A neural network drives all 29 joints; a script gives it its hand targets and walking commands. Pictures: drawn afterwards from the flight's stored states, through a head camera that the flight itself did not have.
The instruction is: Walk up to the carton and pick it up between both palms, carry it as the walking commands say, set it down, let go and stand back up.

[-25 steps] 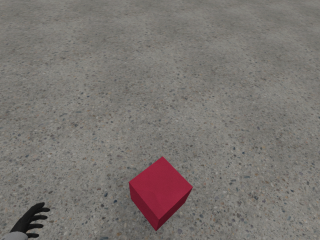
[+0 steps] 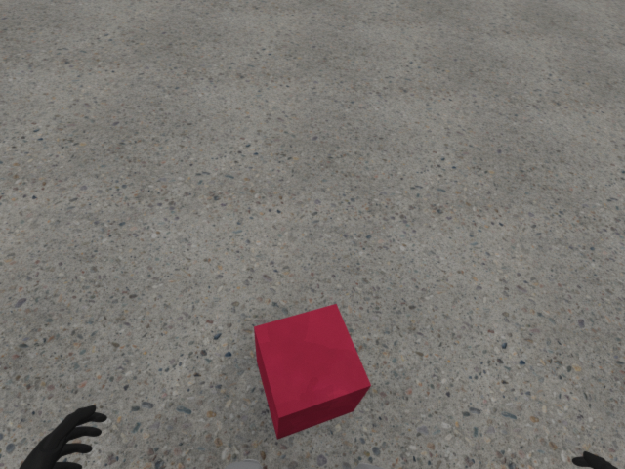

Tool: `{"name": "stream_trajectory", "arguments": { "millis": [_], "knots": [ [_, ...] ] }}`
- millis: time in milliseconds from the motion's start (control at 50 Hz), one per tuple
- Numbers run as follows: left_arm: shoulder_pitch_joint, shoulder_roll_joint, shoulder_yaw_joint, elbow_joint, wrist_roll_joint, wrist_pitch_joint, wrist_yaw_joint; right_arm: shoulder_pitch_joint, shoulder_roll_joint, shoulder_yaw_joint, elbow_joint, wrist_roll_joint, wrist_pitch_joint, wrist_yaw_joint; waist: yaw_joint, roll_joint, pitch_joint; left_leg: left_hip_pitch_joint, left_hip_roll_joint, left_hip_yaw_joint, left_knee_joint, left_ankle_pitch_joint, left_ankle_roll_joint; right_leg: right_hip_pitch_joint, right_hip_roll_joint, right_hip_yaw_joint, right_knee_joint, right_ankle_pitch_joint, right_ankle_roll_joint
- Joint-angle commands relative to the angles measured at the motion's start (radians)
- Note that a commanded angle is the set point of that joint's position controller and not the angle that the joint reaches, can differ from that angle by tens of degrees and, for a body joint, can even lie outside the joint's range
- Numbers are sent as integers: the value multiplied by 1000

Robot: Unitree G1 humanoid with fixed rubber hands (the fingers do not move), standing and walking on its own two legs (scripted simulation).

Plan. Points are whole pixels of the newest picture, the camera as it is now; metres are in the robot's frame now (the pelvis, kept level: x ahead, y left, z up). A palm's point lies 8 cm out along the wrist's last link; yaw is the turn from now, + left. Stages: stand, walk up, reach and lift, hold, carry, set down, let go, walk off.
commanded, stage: walk up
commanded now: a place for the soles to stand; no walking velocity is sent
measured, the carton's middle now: (306, 371) +0.46 +0.01 -0.62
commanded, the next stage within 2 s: none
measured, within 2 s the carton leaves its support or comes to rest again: neither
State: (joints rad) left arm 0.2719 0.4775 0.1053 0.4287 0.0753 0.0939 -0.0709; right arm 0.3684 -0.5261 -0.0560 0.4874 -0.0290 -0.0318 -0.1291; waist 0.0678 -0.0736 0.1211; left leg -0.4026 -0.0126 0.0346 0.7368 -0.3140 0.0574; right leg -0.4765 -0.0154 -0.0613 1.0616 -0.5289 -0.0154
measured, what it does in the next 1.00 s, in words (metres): steps to the right, turning left: right foot, then left foot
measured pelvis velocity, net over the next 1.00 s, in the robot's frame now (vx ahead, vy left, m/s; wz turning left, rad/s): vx -0.03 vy -0.18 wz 0.44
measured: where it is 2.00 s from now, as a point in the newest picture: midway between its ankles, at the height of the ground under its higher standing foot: outside the picture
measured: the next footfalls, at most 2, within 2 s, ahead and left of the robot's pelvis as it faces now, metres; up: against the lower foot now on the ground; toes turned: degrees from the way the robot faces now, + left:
right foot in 0.24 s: +0.09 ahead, -0.28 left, +0.00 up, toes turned +21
left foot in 0.48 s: +0.01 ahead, -0.05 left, +0.00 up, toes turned +15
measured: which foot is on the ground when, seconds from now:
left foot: down 0.00-0.24, up 0.26-0.46, down 0.48-0.62, up 0.64-0.88, down 0.90-1.00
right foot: up 0.00-0.22, down 0.24-1.00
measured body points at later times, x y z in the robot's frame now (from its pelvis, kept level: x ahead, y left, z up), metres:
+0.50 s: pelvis -0.02 -0.17 +0.00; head +0.01 -0.16 +0.44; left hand +0.06 +0.21 -0.03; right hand +0.20 -0.47 -0.06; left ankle -0.03 -0.07 -0.72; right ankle +0.07 -0.30 -0.71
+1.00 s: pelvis -0.03 -0.18 +0.00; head -0.02 -0.17 +0.45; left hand -0.08 +0.19 -0.06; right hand +0.25 -0.42 -0.05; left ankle -0.06 -0.04 -0.71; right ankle +0.05 -0.29 -0.70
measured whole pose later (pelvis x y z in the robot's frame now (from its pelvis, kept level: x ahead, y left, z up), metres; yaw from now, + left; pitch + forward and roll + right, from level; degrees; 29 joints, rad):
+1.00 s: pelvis -0.03 -0.18 +0.00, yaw +25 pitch -4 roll +1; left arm 0.36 0.55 0.06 0.55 -0.01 0.01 0.01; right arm 0.22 -0.48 -0.06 0.61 0.00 0.04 0.03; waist 0.01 -0.03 0.09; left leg -0.31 -0.01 -0.06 0.71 -0.34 0.00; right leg -0.34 -0.09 -0.06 0.80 -0.47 -0.01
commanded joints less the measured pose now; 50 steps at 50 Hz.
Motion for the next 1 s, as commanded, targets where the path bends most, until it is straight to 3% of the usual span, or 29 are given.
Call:
{"name": "stream_trajectory", "arguments": {
  "millis": [0, 60, 100, 160, 180, 200, 220, 240, 260, 280, 320, 360, 420, 440, 460, 480, 500, 560, 580, 600, 620, 640, 720, 760, 820, 840, 880, 920, 980],
  "knots": [
    [-43, 123, 52, -94, -3, -3, -1, 99, -258, -87, -71, -12, -16, -21, -68, 47, -107, 239, 323, -450, -210, 269, 185, -260, -104, 186, 281, 70, 37],
    [-4, 95, 35, -120, -27, 6, 4, 81, -239, -80, -82, -2, -12, -1, -57, 157, -94, 159, 242, -309, -154, 431, 148, -182, -70, 119, 210, 108, 42],
    [15, 85, 22, -100, -46, 0, 8, -20, -253, -90, -130, -7, 8, 17, -40, 274, -68, -35, 167, -197, -137, 236, 105, -15, -69, 61, 55, 143, 29],
    [80, 138, 31, -62, -72, -14, 22, -83, -266, -93, -157, 2, 37, 53, -47, 358, -67, -172, 140, -215, -139, -91, 63, 231, 1, -42, -271, 195, 0],
    [105, 161, 42, -48, -66, -23, 27, -103, -259, -91, -162, -1, 45, 61, -19, 309, -71, -245, 121, -195, -26, -104, 40, 339, -5, 5, -356, 250, -13],
    [107, 206, 48, -45, -58, -40, 35, -36, -199, -69, -144, 10, 49, 67, -16, 123, -92, -213, 78, -142, 101, -55, 18, 352, -13, 23, -446, 211, -16],
    [100, 302, 59, -51, -53, -53, 44, -25, -141, -58, -137, 22, 47, 74, -5, -114, -113, -263, -27, -116, 324, -197, -41, 280, -261, 377, -626, 132, -93],
    [10, 341, 66, -98, -55, -66, 41, -4, -136, -59, -151, 31, 57, 51, -36, -150, -119, -233, -41, -171, 537, -336, -79, 132, -476, 616, -734, 92, -212],
    [-34, 312, 72, -88, -51, -73, 45, -78, -187, -74, -173, 31, 63, 44, -16, -133, -74, -209, -22, -224, 623, -338, -68, 77, -494, 609, -775, 80, -259],
    [-56, 284, 65, -83, -53, -81, 55, -52, -206, -78, -143, 31, 58, 57, -41, -44, -36, -183, -6, -216, 617, -298, -76, 69, -427, 497, -723, 157, -238],
    [-140, 273, 51, -82, -38, -80, 64, 9, -185, -77, -94, 40, 52, 83, -81, -152, -16, -64, 26, -90, 495, -245, -63, -3, -344, 243, -664, 140, -153],
    [-82, 254, 41, -55, -30, -84, 79, 14, -169, -64, -47, 29, 59, 123, -38, -143, -18, -1, 27, -63, 207, -302, -42, 60, -295, 183, -656, 75, -132],
    [-28, 258, 26, -25, -53, -89, 96, -11, -151, -76, -24, 20, 61, 158, -79, -84, -93, 194, 0, -18, -77, -103, 5, 100, -309, 142, -551, 155, -100],
    [6, 239, 17, -8, -61, -88, 96, 7, -171, -86, -16, 15, 59, 166, -93, -75, -121, 257, 19, -108, -157, -69, 26, 47, -309, 111, -457, 107, -58],
    [38, 188, 1, -25, -75, -90, 102, 10, -252, -100, -16, 5, 57, 171, -98, 150, -105, 275, 170, -396, -270, -65, 96, -30, -233, 35, -272, 109, -14],
    [17, 180, -9, -43, -90, -91, 91, -79, -267, -102, -43, 10, 49, 170, -76, 238, -75, 239, 259, -561, -314, 54, 167, -115, -84, -18, -192, -73, 25],
    [-25, 233, 9, -27, -99, -88, 100, -79, -236, -96, -45, 16, 49, 181, -95, 165, -57, 55, 303, -551, -331, 54, 231, 40, -68, 49, -99, -90, 6],
    [79, 193, -8, 37, -98, -110, 97, -201, -183, -74, -36, 17, 73, 173, -39, 214, -76, -12, 131, -230, -182, 68, 103, 240, -30, -20, -411, 152, -29],
    [148, 236, 8, 53, -83, -120, 106, -199, -155, -78, -24, 27, 83, 176, -19, 131, -110, -28, 68, -178, -9, 60, 49, 318, -99, 107, -578, 219, -17],
    [154, 307, 29, 62, -60, -132, 114, -160, -112, -65, -42, 35, 81, 175, -33, -60, -128, -140, -38, -193, 197, -63, -15, 397, -309, 418, -669, 183, -88],
    [79, 356, 39, 32, -42, -137, 125, -122, -102, -55, -20, 34, 86, 168, -55, -51, -68, -188, -28, -216, 303, -247, -41, 285, -450, 545, -726, 127, -166],
    [48, 326, 38, 21, -47, -137, 125, -122, -157, -68, -15, 24, 94, 162, -60, 6, -19, -149, -14, -254, 394, -264, -43, 174, -462, 513, -738, 99, -233],
    [25, 297, 28, 17, -38, -135, 120, -125, -157, -72, 6, 9, 92, 179, -51, -87, -5, -63, 10, -164, 273, -170, -26, 141, -310, 198, -723, 29, -152],
    [40, 285, 31, 12, -37, -129, 114, -162, -150, -66, 5, 26, 92, 185, -19, -135, 9, -62, 14, -103, 167, -199, -39, 169, -285, 161, -722, 12, -149],
    [-10, 278, 27, 11, -49, -115, 94, -91, -155, -72, 53, 25, 78, 183, -80, -123, -63, 256, -2, 0, -48, -24, -21, 20, -252, 37, -654, -53, -83],
    [25, 228, 12, 22, -50, -110, 87, -62, -161, -79, 87, 27, 73, 180, -93, -31, -67, 382, -31, -19, -154, -32, -5, -82, -202, -15, -587, -128, -13],
    [70, 156, -20, 16, -79, -98, 77, -88, -241, -91, 79, 28, 61, 165, -90, 248, -88, 234, 240, -543, -362, -236, 123, -54, -97, -41, -247, -60, 34],
    [48, 219, 5, 24, -98, -94, 79, -217, -203, -77, 44, 17, 44, 153, -78, 171, -19, 9, 233, -493, -378, -229, 172, 94, -77, 65, -183, -23, 5],
    [161, 191, -4, 102, -88, -116, 81, -309, -164, -55, 49, 39, 52, 151, -4, 218, -70, -62, 146, -273, -275, -134, 68, 302, -61, 45, -465, 201, -30]
  ]
}}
